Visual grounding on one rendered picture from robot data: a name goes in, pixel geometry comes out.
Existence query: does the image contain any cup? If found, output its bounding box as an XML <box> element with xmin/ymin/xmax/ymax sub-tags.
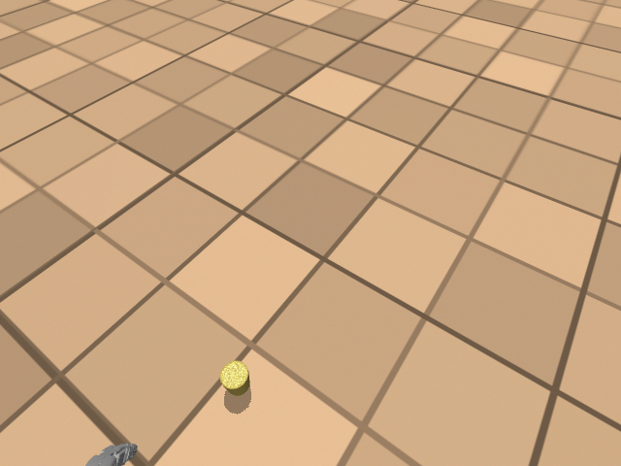
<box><xmin>220</xmin><ymin>360</ymin><xmax>249</xmax><ymax>396</ymax></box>

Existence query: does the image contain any left robot hand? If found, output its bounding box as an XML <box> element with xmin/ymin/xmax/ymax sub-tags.
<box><xmin>85</xmin><ymin>444</ymin><xmax>138</xmax><ymax>466</ymax></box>

